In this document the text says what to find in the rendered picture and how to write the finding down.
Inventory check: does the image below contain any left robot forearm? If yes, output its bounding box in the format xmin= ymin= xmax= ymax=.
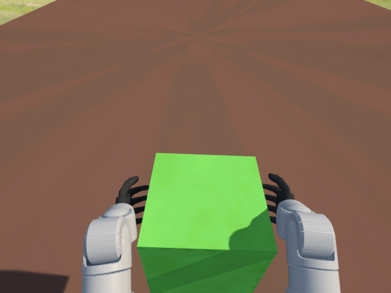
xmin=82 ymin=203 xmax=137 ymax=293

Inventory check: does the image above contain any robot left hand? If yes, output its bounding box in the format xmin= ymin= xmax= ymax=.
xmin=115 ymin=176 xmax=149 ymax=224

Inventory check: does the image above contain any carton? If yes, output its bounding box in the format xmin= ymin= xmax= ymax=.
xmin=137 ymin=153 xmax=278 ymax=293

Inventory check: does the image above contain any robot right hand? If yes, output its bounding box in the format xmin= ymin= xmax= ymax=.
xmin=262 ymin=173 xmax=294 ymax=224

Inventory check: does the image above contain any right robot forearm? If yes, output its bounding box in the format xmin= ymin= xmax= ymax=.
xmin=276 ymin=200 xmax=341 ymax=293

